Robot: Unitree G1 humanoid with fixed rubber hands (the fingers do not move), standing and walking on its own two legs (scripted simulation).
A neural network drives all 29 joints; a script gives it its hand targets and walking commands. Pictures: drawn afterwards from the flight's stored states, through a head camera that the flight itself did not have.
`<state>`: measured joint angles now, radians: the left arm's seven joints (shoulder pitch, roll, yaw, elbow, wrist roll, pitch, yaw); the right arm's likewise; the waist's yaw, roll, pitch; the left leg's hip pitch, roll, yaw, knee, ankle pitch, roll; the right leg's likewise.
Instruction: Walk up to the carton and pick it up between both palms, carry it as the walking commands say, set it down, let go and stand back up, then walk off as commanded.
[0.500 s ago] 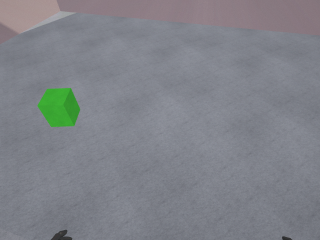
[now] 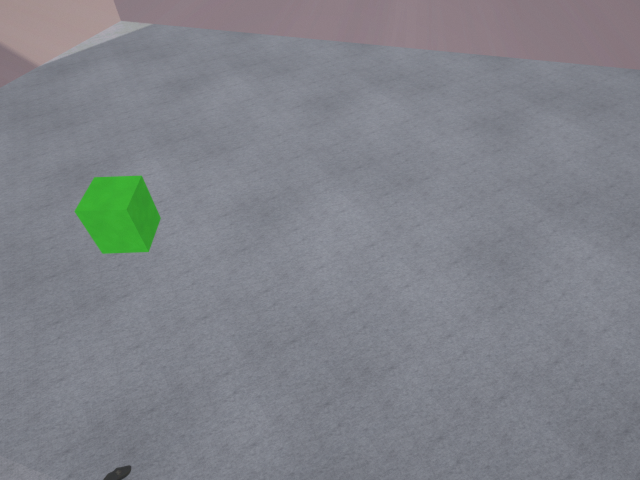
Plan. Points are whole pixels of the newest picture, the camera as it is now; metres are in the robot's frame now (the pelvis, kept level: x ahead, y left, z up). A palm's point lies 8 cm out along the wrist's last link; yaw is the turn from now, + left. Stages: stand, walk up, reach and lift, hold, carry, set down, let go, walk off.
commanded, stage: stand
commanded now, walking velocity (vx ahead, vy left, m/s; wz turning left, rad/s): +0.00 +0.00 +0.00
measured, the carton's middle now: (121, 215) +1.22 +0.93 -0.66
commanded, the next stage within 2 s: walk up in 0.14 s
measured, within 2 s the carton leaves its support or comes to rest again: neither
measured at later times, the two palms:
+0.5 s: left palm out of the picture +0.09 +0.30 -0.11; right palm out of the picture +0.10 -0.32 -0.13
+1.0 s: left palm out of the picture +0.03 +0.40 -0.16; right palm (370, 357) +0.34 -0.04 -0.12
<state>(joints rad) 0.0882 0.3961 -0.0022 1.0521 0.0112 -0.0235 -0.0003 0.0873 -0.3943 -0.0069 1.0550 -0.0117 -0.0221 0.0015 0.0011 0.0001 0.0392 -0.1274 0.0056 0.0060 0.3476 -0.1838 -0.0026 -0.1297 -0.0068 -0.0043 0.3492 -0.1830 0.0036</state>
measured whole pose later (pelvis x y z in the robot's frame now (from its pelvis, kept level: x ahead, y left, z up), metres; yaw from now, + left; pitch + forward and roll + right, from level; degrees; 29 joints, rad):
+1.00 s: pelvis +0.12 +0.15 -0.02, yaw +21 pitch +1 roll +0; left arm 0.33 0.29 0.06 0.92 0.05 -0.05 -0.02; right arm 0.12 -0.25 -0.05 0.87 -0.02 -0.04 0.05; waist 0.06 -0.04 0.06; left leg -0.38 0.01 0.08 0.64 -0.28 0.03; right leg -0.35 -0.20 -0.04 1.17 -0.44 0.04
